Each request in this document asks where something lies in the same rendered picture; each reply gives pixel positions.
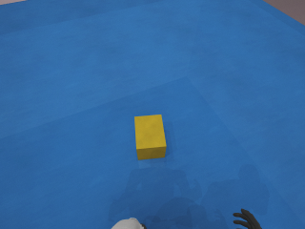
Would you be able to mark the carton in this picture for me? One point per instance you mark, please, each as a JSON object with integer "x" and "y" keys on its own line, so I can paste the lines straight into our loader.
{"x": 149, "y": 136}

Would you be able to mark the robot right hand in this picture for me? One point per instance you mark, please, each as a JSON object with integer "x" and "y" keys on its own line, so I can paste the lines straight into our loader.
{"x": 252, "y": 222}

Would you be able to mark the robot left thigh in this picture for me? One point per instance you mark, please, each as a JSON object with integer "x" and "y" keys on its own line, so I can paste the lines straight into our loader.
{"x": 128, "y": 224}

